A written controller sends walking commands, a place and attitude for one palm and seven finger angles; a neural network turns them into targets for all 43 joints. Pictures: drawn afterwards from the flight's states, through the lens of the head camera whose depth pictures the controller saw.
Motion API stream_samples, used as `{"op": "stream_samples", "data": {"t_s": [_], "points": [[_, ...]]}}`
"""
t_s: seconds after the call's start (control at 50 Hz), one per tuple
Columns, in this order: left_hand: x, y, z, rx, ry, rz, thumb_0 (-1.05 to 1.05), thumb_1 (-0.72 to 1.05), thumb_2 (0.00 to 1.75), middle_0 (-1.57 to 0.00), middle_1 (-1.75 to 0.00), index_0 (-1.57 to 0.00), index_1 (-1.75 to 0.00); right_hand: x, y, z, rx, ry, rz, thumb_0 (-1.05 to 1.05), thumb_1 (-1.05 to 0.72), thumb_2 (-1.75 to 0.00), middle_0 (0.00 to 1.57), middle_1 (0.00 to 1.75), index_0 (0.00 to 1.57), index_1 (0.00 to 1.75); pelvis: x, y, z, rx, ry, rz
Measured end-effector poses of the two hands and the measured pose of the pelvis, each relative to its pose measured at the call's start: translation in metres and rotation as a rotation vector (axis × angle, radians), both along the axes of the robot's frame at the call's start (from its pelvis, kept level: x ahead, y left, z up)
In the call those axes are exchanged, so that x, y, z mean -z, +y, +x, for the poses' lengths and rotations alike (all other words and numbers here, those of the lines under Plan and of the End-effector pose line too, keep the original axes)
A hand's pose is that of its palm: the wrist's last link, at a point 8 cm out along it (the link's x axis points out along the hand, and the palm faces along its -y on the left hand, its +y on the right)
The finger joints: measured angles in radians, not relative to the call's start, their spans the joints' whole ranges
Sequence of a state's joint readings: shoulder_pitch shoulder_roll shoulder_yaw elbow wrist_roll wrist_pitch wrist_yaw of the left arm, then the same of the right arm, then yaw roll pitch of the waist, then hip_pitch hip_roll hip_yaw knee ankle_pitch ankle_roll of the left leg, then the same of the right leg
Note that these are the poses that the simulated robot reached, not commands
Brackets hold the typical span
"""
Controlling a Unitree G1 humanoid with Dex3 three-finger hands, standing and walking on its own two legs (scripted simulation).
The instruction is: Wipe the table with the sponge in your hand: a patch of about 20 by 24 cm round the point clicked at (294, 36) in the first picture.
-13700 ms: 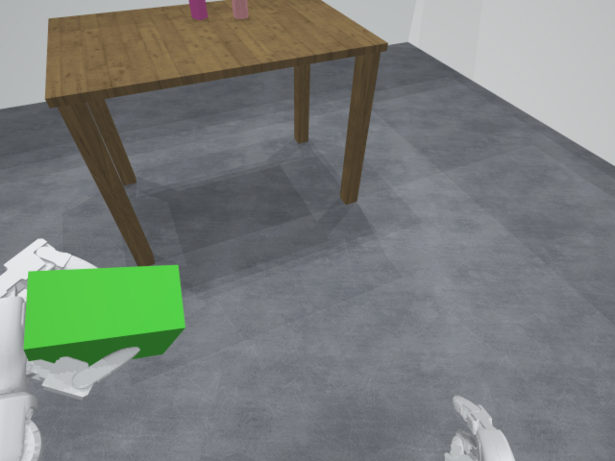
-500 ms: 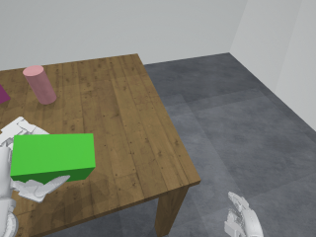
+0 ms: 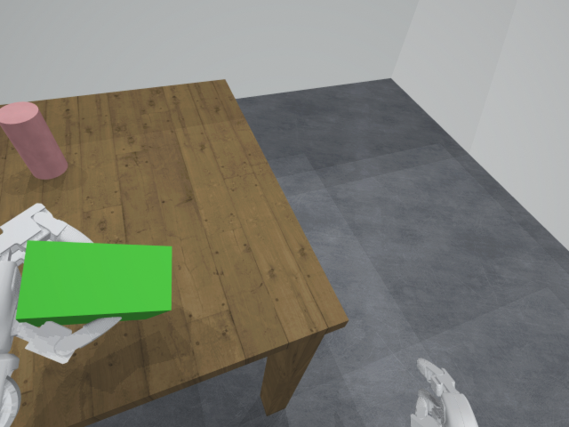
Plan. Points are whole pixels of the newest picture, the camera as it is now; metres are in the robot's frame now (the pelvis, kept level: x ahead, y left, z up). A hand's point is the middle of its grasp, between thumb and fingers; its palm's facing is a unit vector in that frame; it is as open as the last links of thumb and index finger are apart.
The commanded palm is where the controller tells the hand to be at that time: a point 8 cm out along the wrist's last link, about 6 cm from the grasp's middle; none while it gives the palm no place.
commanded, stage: come to a stop and stand still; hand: left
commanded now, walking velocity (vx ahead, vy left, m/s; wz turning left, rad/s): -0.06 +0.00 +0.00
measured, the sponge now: (118, 286) +0.23 +0.21 +0.12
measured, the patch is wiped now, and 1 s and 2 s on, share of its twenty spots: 0.00 0.00 0.00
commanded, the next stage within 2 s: look again from close up in 0.90 s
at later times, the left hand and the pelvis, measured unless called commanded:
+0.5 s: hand (11, 232) +0.24 +0.29 +0.19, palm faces +0.49 -0.79 -0.36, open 10.1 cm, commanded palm +0.16 +0.29 +0.17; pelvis -0.01 +0.01 +0.00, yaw +0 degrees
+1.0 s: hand (52, 280) +0.21 +0.25 +0.16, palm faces +0.38 -0.86 -0.34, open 10.0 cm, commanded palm +0.16 +0.29 +0.17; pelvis +0.00 +0.01 +0.00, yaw +0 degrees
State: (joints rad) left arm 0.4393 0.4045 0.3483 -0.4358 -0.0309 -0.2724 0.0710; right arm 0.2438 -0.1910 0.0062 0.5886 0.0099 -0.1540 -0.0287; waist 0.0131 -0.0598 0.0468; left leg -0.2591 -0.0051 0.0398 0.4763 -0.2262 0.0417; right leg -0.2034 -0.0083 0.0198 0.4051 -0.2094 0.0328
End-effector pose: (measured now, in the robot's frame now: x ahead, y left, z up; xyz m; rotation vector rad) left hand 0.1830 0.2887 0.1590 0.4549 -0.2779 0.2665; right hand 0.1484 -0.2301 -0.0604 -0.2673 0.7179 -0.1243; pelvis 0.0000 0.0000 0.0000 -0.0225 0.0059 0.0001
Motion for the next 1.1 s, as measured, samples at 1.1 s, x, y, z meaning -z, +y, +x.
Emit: {"op": "stream_samples", "data": {"t_s": [1.1], "points": [[-0.009, 0.009, -0.003, -0.053, -0.032, -0.028, -0.01, -0.50, 1.03, -0.74, -1.36, -0.74, -1.36, -0.010, 0.018, 0.025, -0.026, -0.084, 0.020, 0.01, -0.91, -0.90, 0.20, 0.30, 0.21, 0.30, -0.001, 0.008, -0.002, 0.003, -0.016, -0.003]]}}
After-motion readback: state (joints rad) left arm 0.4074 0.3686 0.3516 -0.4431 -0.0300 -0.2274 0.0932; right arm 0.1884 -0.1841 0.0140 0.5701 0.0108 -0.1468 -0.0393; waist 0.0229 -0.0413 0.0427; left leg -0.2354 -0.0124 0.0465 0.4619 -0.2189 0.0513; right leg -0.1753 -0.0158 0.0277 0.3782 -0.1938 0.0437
